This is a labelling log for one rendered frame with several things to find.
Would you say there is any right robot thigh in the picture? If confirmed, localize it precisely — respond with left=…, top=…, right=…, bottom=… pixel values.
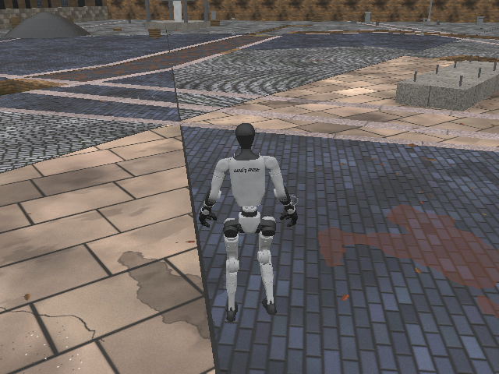
left=257, top=216, right=276, bottom=264

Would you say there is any left robot forearm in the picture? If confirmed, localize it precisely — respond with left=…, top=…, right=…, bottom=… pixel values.
left=201, top=189, right=216, bottom=215

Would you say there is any robot right upper arm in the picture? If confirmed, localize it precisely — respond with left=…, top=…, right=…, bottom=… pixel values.
left=263, top=156, right=286, bottom=198

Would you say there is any right robot forearm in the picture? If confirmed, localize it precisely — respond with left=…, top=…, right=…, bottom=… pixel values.
left=279, top=186, right=296, bottom=214

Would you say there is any robot right hand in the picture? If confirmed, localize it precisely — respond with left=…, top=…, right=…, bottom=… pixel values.
left=280, top=210, right=298, bottom=227

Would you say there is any robot left upper arm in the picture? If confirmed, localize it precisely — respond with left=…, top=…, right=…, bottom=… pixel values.
left=208, top=158, right=231, bottom=200

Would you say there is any robot torso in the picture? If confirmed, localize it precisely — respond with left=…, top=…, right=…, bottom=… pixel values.
left=229, top=153, right=265, bottom=234

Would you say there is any robot left hand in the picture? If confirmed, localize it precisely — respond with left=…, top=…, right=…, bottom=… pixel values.
left=199, top=211, right=217, bottom=228

